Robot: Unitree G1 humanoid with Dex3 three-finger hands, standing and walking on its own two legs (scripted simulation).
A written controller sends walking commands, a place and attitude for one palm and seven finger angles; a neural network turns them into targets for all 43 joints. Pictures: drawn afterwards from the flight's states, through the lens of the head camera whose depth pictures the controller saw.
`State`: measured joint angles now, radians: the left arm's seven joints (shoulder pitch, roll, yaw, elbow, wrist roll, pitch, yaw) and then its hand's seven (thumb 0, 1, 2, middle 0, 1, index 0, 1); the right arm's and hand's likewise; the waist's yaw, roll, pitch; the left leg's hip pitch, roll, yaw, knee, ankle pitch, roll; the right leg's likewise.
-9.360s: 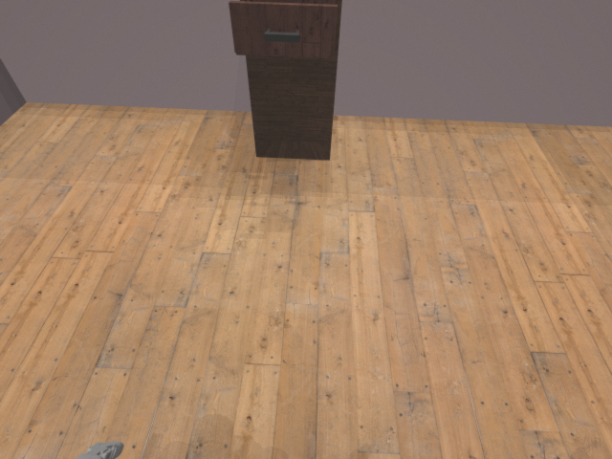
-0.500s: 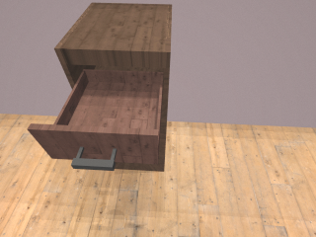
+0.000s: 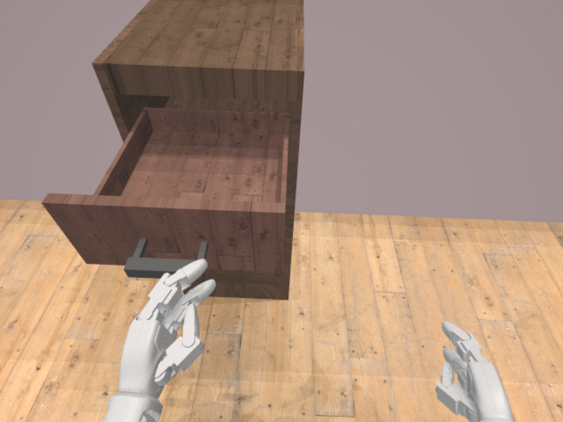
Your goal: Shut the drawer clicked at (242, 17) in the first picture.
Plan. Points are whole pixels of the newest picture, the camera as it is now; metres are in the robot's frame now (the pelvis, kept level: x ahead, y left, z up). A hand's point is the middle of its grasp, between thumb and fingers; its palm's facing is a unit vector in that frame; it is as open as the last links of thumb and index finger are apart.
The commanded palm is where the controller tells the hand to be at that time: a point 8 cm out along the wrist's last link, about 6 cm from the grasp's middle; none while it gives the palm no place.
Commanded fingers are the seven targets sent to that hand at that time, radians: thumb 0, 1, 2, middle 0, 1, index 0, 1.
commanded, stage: raise the hand and make a fist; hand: left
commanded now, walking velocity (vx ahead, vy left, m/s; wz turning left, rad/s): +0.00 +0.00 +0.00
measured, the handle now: (169, 257) +0.35 +0.19 +0.03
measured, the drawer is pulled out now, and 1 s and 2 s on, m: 0.30 0.30 0.30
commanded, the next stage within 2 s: bring the fist close to the handle in 1.58 s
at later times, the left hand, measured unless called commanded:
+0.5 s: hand (177, 372) +0.18 +0.13 +0.05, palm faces -0.04 -1.00 -0.03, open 3.9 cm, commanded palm +0.14 +0.20 +0.06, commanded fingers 0.00 0.90 0.90 -1.04 -1.21 -1.04 -1.21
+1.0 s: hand (152, 360) +0.18 +0.15 +0.11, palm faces +0.02 -1.00 -0.05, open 3.2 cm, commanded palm +0.13 +0.20 +0.11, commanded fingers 0.00 0.90 0.90 -1.40 -1.60 -1.40 -1.60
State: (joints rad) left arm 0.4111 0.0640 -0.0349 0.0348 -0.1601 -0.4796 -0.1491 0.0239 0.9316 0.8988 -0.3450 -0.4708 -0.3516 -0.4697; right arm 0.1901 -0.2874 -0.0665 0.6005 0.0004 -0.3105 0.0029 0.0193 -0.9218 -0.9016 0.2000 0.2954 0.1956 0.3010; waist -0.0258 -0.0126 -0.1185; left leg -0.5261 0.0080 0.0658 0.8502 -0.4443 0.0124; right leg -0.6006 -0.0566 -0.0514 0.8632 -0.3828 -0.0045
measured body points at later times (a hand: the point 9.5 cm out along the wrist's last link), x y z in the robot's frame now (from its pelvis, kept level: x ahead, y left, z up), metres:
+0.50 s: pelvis +0.00 +0.00 -0.02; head +0.03 -0.01 +0.43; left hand +0.18 +0.19 +0.05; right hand +0.17 -0.20 -0.11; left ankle -0.01 +0.11 -0.70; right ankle +0.03 -0.12 -0.70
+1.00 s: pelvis +0.02 +0.01 +0.00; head +0.03 +0.00 +0.45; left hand +0.17 +0.20 +0.11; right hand +0.24 -0.19 -0.05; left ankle -0.01 +0.11 -0.70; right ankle +0.03 -0.12 -0.70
